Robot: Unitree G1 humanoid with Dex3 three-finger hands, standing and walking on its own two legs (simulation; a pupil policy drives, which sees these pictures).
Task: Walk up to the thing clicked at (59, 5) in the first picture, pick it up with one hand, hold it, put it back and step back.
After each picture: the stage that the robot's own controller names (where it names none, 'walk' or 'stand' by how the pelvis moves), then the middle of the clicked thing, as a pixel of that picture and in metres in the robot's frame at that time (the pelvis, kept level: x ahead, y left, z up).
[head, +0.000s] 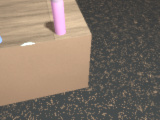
stand; (58, 15) +0.86 +0.18 -0.02
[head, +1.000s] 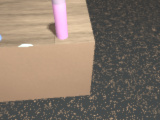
rise first; (60, 18) +0.78 +0.19 +0.00
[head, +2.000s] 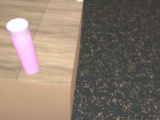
stand; (25, 49) +0.48 +0.27 +0.01
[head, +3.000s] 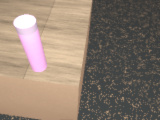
stand; (33, 47) +0.48 +0.22 +0.02
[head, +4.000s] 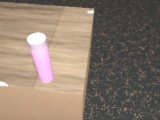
stand; (42, 60) +0.49 +0.21 -0.02
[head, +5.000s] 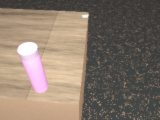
stand; (35, 70) +0.45 +0.22 -0.02
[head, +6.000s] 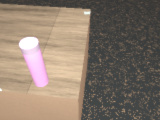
stand; (36, 64) +0.47 +0.23 -0.02
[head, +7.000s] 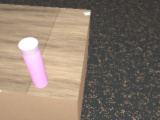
stand; (35, 65) +0.47 +0.23 -0.02
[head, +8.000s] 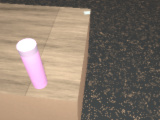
stand; (34, 66) +0.46 +0.23 -0.02
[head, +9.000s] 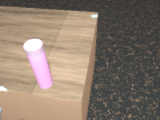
rise first; (40, 66) +0.46 +0.23 -0.02
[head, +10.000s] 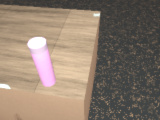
go down; (43, 64) +0.47 +0.23 -0.02
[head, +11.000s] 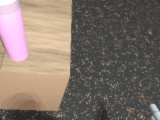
go down; (12, 30) +0.48 +0.21 +0.06
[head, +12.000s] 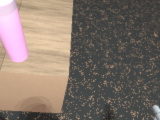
close in; (10, 32) +0.48 +0.21 +0.07
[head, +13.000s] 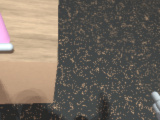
close; out of the picture +0.51 +0.23 +0.11
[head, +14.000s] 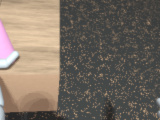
lift; out of the picture +0.46 +0.22 +0.09
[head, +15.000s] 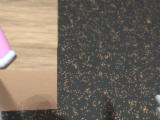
lift; out of the picture +0.46 +0.23 +0.10
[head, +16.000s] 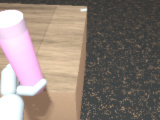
lift; (23, 59) +0.33 +0.18 +0.18
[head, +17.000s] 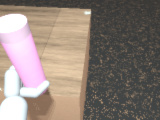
hold; (26, 62) +0.33 +0.18 +0.18
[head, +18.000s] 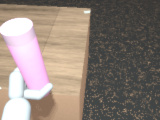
hold; (31, 64) +0.33 +0.17 +0.16
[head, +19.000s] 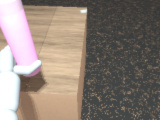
crouch; (20, 40) +0.40 +0.20 +0.19
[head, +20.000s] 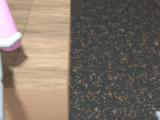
lower; out of the picture +0.49 +0.23 +0.20
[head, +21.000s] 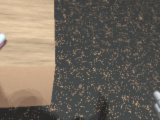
lower; out of the picture +0.51 +0.24 +0.10
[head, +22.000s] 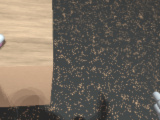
lower; out of the picture +0.51 +0.24 +0.10
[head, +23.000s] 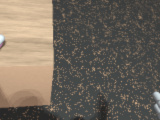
lower; out of the picture +0.51 +0.24 +0.10
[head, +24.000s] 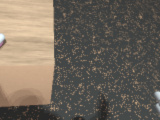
lower; out of the picture +0.51 +0.24 +0.10
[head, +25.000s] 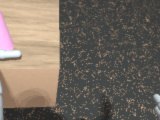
open; out of the picture +0.49 +0.22 +0.10
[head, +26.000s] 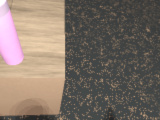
sink last; (4, 34) +0.48 +0.22 +0.07
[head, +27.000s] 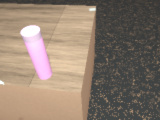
stand; (38, 55) +0.50 +0.23 +0.04
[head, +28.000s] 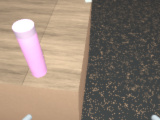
stand; (32, 51) +0.48 +0.22 +0.05
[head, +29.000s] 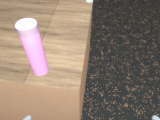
stand; (34, 50) +0.48 +0.22 +0.05
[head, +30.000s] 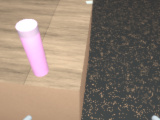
stand; (35, 51) +0.48 +0.22 +0.05
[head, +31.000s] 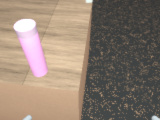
stand; (33, 51) +0.48 +0.22 +0.05
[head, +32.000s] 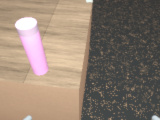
stand; (34, 49) +0.49 +0.22 +0.05
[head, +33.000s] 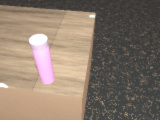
stand; (43, 61) +0.49 +0.21 -0.01
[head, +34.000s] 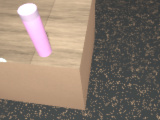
walk; (37, 33) +0.57 +0.24 +0.01
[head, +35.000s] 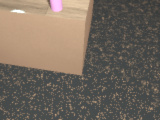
walk; out of the picture +0.90 +0.18 +0.01
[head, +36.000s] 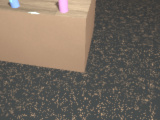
stand; out of the picture +1.13 +0.21 +0.00
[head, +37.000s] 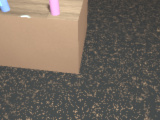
stand; out of the picture +1.10 +0.24 -0.02
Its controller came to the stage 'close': yes
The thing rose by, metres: 0.21
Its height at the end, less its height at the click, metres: +0.00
